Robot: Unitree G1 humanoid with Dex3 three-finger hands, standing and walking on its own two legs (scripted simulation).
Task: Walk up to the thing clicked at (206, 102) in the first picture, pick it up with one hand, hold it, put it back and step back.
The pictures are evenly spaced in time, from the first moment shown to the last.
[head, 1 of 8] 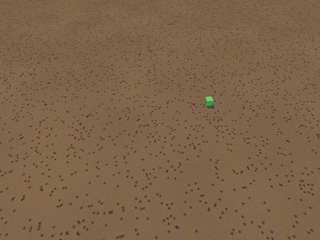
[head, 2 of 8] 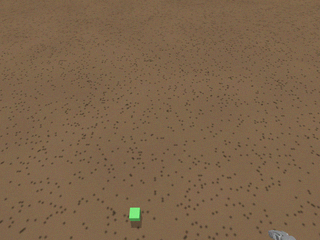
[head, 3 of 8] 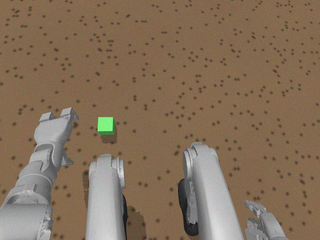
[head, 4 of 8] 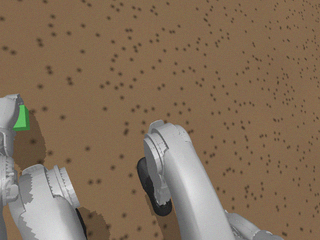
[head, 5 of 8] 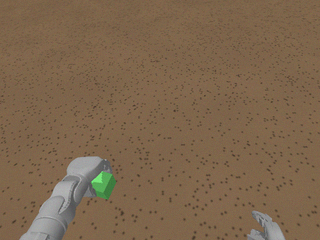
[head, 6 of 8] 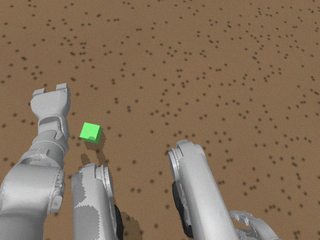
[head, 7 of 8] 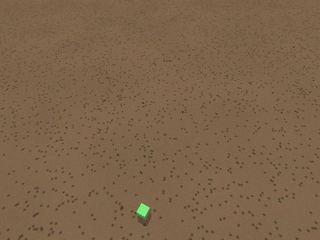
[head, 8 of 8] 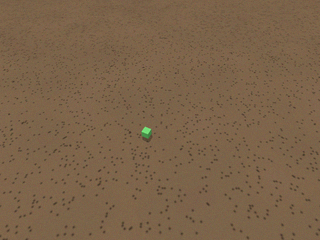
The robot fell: no
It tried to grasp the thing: yes
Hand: left
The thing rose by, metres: 0.66
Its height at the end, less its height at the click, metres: +0.00
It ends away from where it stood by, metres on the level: 0.01
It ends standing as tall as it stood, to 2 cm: yes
